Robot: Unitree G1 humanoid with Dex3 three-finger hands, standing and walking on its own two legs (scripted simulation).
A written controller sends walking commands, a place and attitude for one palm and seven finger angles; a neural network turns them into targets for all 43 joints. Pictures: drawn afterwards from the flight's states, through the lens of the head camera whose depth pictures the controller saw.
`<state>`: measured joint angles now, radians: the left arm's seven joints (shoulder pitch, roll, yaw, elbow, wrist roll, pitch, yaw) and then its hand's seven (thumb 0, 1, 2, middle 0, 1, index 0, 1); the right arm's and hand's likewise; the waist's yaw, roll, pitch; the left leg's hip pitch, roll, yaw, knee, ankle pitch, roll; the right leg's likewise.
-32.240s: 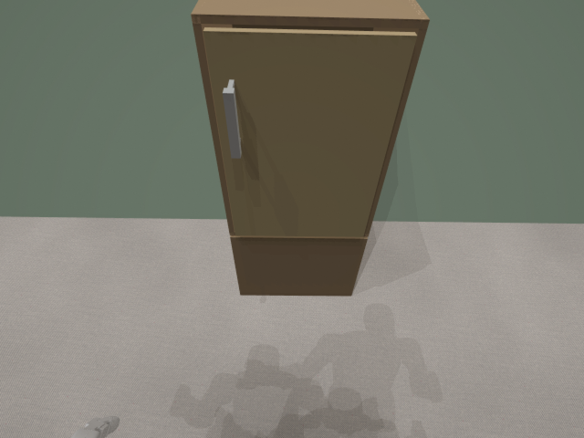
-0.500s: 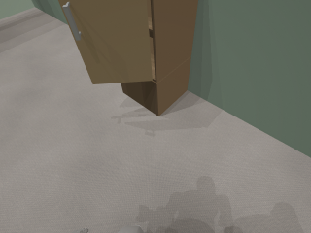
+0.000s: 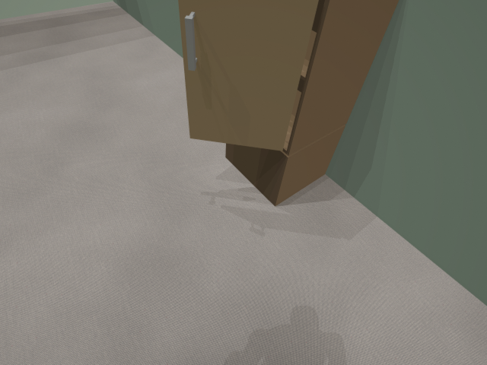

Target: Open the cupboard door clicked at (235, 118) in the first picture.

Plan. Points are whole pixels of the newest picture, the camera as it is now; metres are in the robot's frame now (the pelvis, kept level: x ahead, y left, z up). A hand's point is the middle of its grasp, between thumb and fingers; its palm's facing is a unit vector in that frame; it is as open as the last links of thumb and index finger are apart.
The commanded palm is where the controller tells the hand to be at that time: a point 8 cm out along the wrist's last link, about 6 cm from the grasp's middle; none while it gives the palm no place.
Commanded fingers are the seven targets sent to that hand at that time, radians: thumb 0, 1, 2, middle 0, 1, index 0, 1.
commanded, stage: take the last steps up to it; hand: left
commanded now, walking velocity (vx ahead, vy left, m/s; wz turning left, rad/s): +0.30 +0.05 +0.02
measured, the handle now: (192, 41) +0.97 +0.25 +0.05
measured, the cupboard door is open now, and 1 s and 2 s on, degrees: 45 45 45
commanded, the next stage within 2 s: come to a stop and stand still in 0.94 s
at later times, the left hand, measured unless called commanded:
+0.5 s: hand (184, 293) +0.28 +0.14 -0.16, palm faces +0.00 -0.99 -0.16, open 7.3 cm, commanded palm none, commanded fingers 0.00 0.90 0.90 -0.20 -0.30 -0.20 -0.30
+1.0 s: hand (148, 285) +0.30 +0.22 -0.18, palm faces +0.07 -0.99 -0.14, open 7.3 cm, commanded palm none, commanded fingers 0.00 0.90 0.90 -0.20 -0.30 -0.20 -0.30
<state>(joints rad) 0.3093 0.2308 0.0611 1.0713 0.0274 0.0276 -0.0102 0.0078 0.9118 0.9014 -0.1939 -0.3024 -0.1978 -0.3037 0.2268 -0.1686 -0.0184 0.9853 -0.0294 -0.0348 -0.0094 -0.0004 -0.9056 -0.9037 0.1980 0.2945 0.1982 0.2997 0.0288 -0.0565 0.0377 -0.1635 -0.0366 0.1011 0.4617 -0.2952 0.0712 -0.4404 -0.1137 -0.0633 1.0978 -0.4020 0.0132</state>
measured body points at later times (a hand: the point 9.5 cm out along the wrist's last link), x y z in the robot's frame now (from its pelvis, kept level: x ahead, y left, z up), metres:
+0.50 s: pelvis +0.16 -0.02 -0.01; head +0.19 -0.03 +0.44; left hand +0.28 +0.19 -0.15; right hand +0.05 -0.23 -0.16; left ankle +0.05 +0.08 -0.65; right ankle +0.20 -0.10 -0.74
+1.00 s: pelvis +0.33 +0.06 +0.00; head +0.35 +0.07 +0.45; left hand +0.29 +0.28 -0.17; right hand +0.42 -0.17 -0.14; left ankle +0.37 +0.14 -0.74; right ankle +0.28 -0.07 -0.66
